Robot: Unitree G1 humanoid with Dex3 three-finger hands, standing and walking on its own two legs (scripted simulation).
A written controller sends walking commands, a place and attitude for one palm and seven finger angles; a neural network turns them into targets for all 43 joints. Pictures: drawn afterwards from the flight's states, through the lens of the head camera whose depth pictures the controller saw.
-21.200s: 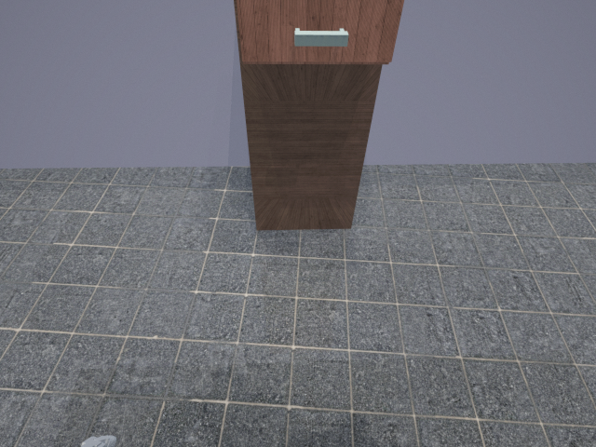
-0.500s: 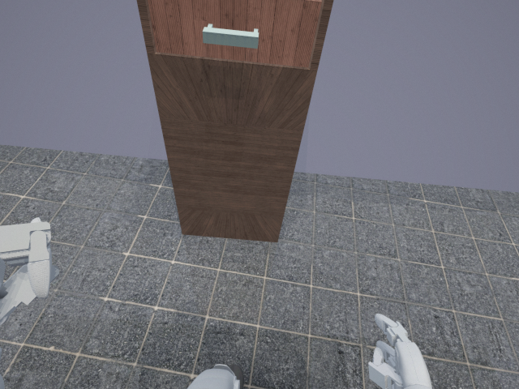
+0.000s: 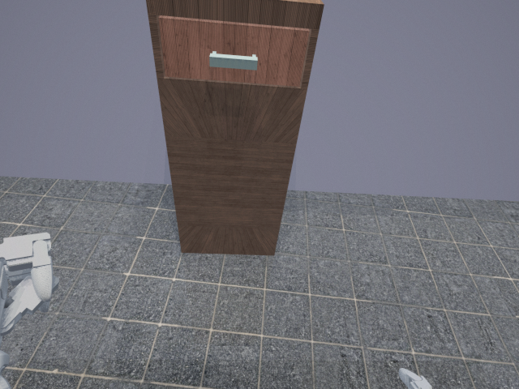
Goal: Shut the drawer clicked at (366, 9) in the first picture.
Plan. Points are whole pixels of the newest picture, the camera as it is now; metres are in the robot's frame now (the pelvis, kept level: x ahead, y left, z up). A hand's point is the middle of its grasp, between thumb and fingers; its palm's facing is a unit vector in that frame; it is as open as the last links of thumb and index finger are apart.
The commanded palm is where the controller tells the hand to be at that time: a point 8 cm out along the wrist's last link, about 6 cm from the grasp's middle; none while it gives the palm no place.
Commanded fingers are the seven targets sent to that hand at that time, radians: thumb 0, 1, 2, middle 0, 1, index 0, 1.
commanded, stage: stop stepping back and stand still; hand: left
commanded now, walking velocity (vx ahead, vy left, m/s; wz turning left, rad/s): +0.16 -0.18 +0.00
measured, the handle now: (234, 58) +0.87 +0.13 +0.16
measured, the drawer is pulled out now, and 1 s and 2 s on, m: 0.00 0.00 0.00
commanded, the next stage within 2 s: let the arm hang, fingers relaxed in 0.22 s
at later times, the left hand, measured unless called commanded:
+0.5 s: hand out of the picture +0.15 +0.22 -0.09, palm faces +0.13 -0.93 -0.34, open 3.1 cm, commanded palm none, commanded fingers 0.00 0.90 0.90 -1.00 -1.17 -1.00 -1.17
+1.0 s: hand out of the picture -0.04 +0.15 -0.15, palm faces +0.08 -0.98 -0.20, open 6.3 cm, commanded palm none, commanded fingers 0.00 0.90 0.90 -0.20 -0.30 -0.20 -0.30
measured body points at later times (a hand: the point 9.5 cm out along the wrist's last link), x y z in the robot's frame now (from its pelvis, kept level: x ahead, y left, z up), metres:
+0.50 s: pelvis +0.00 +0.00 -0.01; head -0.01 -0.02 +0.44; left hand +0.14 +0.27 -0.07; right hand +0.13 -0.24 -0.14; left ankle +0.05 +0.09 -0.72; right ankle -0.03 -0.10 -0.72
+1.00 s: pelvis +0.01 -0.02 +0.02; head +0.02 -0.03 +0.47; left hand -0.05 +0.20 -0.14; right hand +0.00 -0.22 -0.15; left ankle +0.05 +0.09 -0.72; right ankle -0.03 -0.10 -0.72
